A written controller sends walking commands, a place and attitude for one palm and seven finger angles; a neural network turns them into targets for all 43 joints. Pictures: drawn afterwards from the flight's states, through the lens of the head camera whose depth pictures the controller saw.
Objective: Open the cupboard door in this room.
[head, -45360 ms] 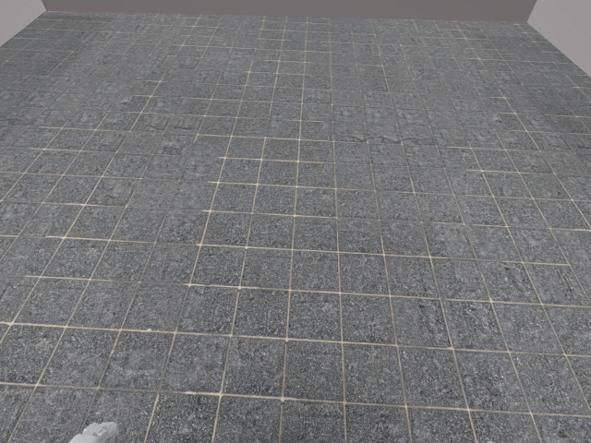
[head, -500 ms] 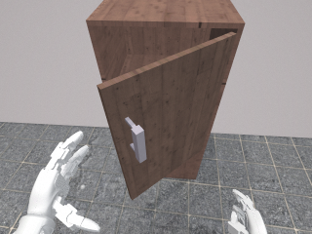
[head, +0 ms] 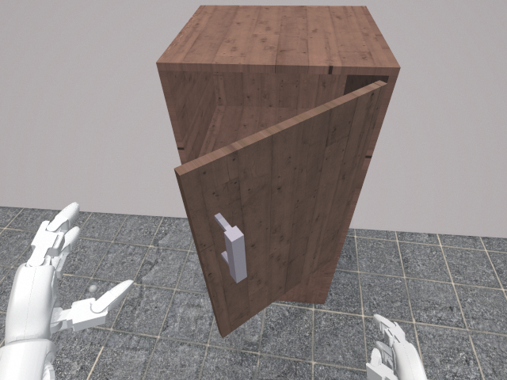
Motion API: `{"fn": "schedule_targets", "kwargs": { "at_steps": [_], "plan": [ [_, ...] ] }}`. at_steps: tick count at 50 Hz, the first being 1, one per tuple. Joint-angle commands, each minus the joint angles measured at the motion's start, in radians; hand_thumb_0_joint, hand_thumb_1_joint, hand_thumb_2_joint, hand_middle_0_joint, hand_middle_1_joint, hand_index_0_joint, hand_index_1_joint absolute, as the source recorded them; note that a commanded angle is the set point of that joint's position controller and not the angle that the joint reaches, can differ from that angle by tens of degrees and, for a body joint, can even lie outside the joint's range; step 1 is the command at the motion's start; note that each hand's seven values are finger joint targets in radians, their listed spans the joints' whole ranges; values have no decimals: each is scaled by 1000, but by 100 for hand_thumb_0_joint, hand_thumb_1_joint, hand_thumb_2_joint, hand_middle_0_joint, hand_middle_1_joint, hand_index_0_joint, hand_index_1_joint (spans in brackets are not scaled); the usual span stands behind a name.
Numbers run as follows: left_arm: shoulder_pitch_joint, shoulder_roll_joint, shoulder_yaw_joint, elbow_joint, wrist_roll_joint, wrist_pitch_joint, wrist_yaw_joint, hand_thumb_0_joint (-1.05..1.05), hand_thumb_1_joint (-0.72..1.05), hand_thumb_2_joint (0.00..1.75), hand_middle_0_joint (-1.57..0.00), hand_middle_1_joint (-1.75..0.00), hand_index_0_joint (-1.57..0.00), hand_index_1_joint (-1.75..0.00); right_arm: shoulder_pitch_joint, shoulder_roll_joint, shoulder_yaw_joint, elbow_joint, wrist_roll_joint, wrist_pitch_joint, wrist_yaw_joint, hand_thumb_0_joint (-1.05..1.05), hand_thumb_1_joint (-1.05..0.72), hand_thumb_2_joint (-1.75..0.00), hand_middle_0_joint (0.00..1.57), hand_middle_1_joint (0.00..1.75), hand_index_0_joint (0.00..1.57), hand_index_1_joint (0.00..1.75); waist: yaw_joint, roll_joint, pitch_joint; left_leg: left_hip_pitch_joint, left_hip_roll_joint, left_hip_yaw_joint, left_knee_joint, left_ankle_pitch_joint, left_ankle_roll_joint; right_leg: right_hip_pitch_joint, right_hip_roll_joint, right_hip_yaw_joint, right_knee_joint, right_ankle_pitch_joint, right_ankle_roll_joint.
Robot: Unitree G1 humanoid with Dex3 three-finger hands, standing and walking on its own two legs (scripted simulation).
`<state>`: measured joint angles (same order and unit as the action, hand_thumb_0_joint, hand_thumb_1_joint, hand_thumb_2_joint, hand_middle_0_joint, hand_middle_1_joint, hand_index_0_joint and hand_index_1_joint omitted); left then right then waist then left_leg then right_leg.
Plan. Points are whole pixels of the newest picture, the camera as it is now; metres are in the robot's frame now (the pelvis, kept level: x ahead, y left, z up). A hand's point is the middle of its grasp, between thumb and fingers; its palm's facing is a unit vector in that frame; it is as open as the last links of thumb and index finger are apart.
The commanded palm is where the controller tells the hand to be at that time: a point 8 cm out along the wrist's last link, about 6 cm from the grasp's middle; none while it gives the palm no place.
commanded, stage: draw the hand back to the body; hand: left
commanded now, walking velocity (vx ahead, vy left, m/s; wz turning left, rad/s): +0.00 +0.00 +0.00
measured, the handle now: (229, 247) +0.32 +0.09 +0.04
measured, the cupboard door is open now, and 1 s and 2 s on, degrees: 41 41 41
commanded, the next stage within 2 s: step back with the hand held close in 0.62 s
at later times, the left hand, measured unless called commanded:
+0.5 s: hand (75, 268) +0.20 +0.25 +0.15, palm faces +0.44 -0.81 -0.39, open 7.6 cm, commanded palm +0.15 +0.29 +0.17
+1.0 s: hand (69, 281) +0.18 +0.25 +0.15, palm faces +0.35 -0.80 -0.48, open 7.4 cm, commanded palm +0.13 +0.29 +0.18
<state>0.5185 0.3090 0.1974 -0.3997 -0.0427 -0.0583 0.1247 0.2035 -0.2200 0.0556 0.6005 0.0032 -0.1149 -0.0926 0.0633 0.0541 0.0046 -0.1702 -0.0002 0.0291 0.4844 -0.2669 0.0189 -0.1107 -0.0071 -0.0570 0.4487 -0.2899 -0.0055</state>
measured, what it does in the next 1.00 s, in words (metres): stands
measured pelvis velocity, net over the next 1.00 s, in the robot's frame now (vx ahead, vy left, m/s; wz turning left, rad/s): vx -0.02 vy -0.01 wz -0.02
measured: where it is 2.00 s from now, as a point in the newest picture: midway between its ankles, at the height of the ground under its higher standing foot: outside the picture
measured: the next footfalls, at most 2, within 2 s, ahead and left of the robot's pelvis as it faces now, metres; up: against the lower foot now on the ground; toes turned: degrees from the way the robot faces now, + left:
none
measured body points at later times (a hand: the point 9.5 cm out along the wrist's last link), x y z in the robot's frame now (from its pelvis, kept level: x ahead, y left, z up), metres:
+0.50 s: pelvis +0.01 -0.01 +0.00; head -0.01 -0.03 +0.45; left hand +0.17 +0.29 +0.17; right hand +0.19 -0.23 -0.08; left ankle +0.00 +0.10 -0.74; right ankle -0.03 -0.11 -0.74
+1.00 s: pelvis -0.02 -0.01 +0.00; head -0.01 -0.02 +0.45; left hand +0.16 +0.29 +0.18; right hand +0.16 -0.25 -0.08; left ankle +0.00 +0.10 -0.74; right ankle -0.03 -0.11 -0.74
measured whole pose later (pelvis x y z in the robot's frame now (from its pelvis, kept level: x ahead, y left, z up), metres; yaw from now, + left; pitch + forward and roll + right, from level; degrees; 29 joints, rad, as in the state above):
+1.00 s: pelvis -0.02 -0.01 +0.00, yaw -1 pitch -1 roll -1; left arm 0.54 0.38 0.36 -0.43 -0.05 -0.12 0.11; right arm 0.16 -0.25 -0.01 0.57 0.02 0.00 -0.09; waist 0.02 0.05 0.03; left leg -0.23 0.03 0.04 0.45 -0.21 0.01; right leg -0.17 0.02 -0.04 0.40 -0.22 -0.02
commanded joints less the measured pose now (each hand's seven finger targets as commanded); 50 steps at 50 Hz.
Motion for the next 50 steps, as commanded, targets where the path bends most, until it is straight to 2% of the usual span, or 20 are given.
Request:
{"fn": "schedule_targets", "kwargs": {
  "at_steps": [1,2,6,9,12,15,18,22,26,31,36,37,38,39,40,41,43,46,47,50],
  "plan": [
    [-90,167,155,-219,-6,-72,14,0,51,74,-19,-30,-19,-30,-133,-104,-51,-155,-7,-52,3,0,-90,-90,20,30,20,30,3,3,-69,73,23,-33,-102,248,-4,1,6,12,-84,224,-13],
    [-85,176,171,-194,-5,-71,15,0,55,75,-19,-30,-19,-30,-138,-107,-53,-148,-7,-49,3,0,-90,-90,20,30,20,30,6,-17,-57,73,26,-33,-105,257,-3,7,8,12,-92,232,-14],
    [-116,188,202,-219,-10,-76,14,0,69,81,-19,-30,-19,-30,-137,-106,-59,-144,-6,-42,8,0,-90,-90,20,30,20,30,5,14,-85,101,24,-27,-108,301,-3,27,7,17,-94,271,-13],
    [-125,204,230,-211,-14,-76,14,0,80,86,-20,-30,-20,-30,-139,-108,-63,-137,-6,-37,10,0,-90,-90,20,30,20,30,7,8,-88,112,27,-27,-107,335,-4,35,7,18,-97,298,-11],
    [-157,232,265,-197,-15,-76,17,0,90,90,-20,-30,-20,-30,-145,-112,-66,-128,-4,-34,10,0,-90,-90,20,30,20,30,9,21,-68,107,26,-24,-109,331,-5,37,7,21,-109,303,-14],
    [-137,179,218,-168,-20,-73,6,0,90,90,-20,-30,-20,-30,-144,-111,-71,-131,-1,-28,15,0,-90,-90,20,30,20,30,1,-13,-58,119,26,-17,-113,314,0,20,8,21,-115,292,-6],
    [-140,184,217,-168,-20,-73,5,0,90,90,-20,-30,-20,-30,-148,-115,-73,-130,-3,-23,15,0,-90,-90,20,30,20,30,3,-8,-61,121,25,-17,-115,315,2,27,6,24,-117,300,-6],
    [-153,227,250,-192,-17,-81,10,0,90,90,-20,-30,-20,-30,-154,-115,-75,-130,-3,-27,11,0,-90,-90,20,30,20,30,11,-10,-80,120,20,-14,-111,305,3,43,5,28,-122,306,-8],
    [-151,221,251,-195,-21,-85,10,0,90,90,-20,-30,-20,-30,-155,-105,-72,-127,-2,-31,10,0,-90,-90,20,30,20,30,9,26,-61,121,16,-8,-110,285,3,28,3,33,-133,296,-6],
    [-145,211,245,-178,-24,-89,7,0,90,90,-20,-30,-20,-30,-156,-106,-75,-122,-2,-34,9,0,-90,-90,20,30,20,30,7,-12,-53,123,17,-6,-111,267,5,22,6,34,-143,281,-3],
    [-157,207,239,-173,-25,-94,4,0,90,90,-20,-30,-20,-30,-159,-106,-77,-120,-1,-35,10,0,-90,-90,20,30,20,30,5,0,-44,122,16,-7,-117,244,5,17,5,39,-153,257,-2],
    [-213,245,258,-259,-22,-106,9,0,90,90,-20,-30,-20,-30,-167,-108,-76,-125,1,-43,9,0,-90,-90,20,30,20,30,9,47,-77,135,13,-12,-116,243,3,33,2,41,-153,254,-6],
    [-243,354,376,-277,-20,-134,13,0,90,90,-20,-30,-20,-30,-148,-132,-79,-154,6,-20,7,0,-90,-90,20,30,20,30,-37,-9,18,60,38,-30,-69,213,20,-85,-46,114,-195,321,-2],
    [-132,279,325,-184,-20,-131,0,0,90,90,-20,-30,-20,-30,-145,-119,-81,-135,1,-1,8,0,-90,-90,20,30,20,30,-40,-65,-11,63,35,-35,-47,208,20,-78,-68,111,-186,353,-2],
    [-82,242,291,-178,-17,-127,-6,0,90,90,-20,-30,-20,-30,-141,-120,-85,-147,1,14,11,0,-90,-90,20,30,20,30,-43,-76,-23,61,37,-25,-38,221,16,-82,-74,106,-174,384,0],
    [-68,234,280,-193,-16,-130,-8,0,90,90,-20,-30,-20,-30,-139,-125,-88,-154,1,24,12,0,-90,-90,20,30,20,30,-47,-48,-49,62,40,-20,-33,249,14,-76,-78,101,-157,410,2],
    [-26,231,282,-187,-17,-130,-5,0,90,90,-20,-30,-20,-30,-135,-125,-93,-163,3,38,8,0,-90,-90,20,30,20,30,-47,-21,-88,68,53,-22,-40,313,11,-66,-74,85,-125,427,7],
    [-14,254,296,-224,-16,-128,3,0,90,90,-20,-30,-20,-30,-128,-128,-101,-184,8,59,5,0,-90,-90,20,30,20,30,-50,-51,-129,57,65,-23,-37,350,7,-59,-66,81,-99,438,13],
    [-11,277,316,-239,-16,-131,9,0,90,90,-20,-30,-20,-30,-135,-131,-103,-184,7,63,0,0,-90,-90,20,30,20,30,-46,-22,-145,52,68,-27,-40,372,9,-44,-69,79,-84,455,10],
    [19,284,328,-269,-17,-131,18,0,90,90,-20,-30,-20,-30,-131,-124,-107,-203,12,74,-2,0,-90,-90,20,30,20,30,-47,-36,-164,34,78,-28,-36,386,9,-46,-61,85,-54,463,13]
  ]
}}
